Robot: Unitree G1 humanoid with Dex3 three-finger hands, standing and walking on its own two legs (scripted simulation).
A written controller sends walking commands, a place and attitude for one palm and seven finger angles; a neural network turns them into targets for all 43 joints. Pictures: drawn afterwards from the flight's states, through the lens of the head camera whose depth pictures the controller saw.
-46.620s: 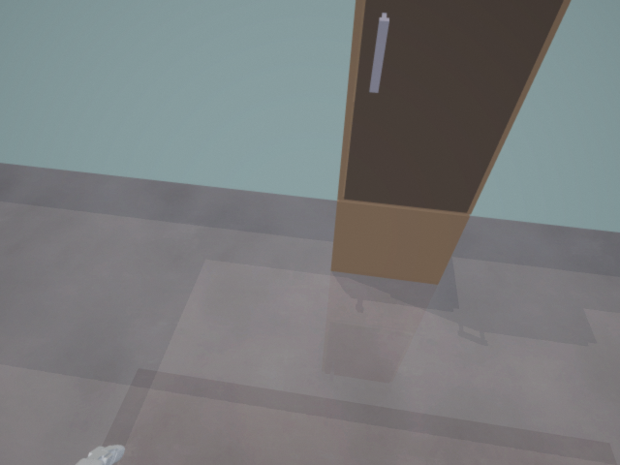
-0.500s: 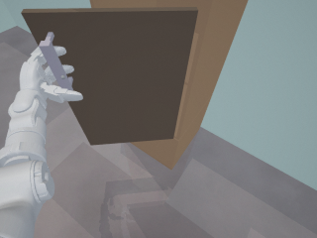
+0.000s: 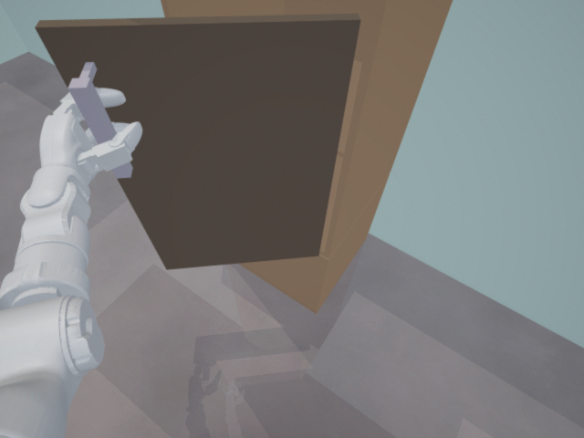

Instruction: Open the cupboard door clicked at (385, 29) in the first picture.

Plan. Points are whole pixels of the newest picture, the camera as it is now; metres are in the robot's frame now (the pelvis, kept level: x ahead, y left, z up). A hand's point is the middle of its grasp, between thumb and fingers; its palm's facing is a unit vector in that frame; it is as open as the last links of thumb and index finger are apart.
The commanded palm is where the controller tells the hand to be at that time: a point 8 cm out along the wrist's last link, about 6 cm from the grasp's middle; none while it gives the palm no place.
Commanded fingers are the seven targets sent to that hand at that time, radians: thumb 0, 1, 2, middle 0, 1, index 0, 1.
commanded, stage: close the thumb around the handle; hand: left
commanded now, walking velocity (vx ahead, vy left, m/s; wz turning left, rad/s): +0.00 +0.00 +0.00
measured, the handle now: (107, 124) +0.51 +0.24 +0.14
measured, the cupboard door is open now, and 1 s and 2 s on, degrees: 41 73 80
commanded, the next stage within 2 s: pull the door open along its arc in 0.18 s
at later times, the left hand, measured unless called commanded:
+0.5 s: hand (120, 151) +0.46 +0.21 +0.14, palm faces +0.09 -1.00 +0.02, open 5.4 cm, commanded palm +0.41 +0.26 +0.14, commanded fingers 0.00 0.90 0.90 -0.40 -1.35 -0.40 -1.35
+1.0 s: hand (168, 257) +0.29 +0.12 +0.15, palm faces +0.24 -0.97 +0.09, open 6.1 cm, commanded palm +0.23 +0.20 +0.14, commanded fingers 0.00 0.90 0.90 -0.40 -1.35 -0.40 -1.35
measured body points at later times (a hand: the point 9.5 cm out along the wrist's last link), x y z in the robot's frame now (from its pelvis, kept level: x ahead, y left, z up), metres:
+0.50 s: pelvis +0.00 +0.00 +0.00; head +0.05 -0.01 +0.45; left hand +0.45 +0.27 +0.14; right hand +0.05 -0.28 -0.11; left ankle -0.01 +0.11 -0.72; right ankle -0.01 -0.13 -0.72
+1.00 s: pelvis +0.01 -0.02 +0.01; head -0.01 -0.04 +0.46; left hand +0.27 +0.18 +0.15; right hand +0.23 -0.22 -0.05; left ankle -0.01 +0.11 -0.72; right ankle -0.01 -0.13 -0.72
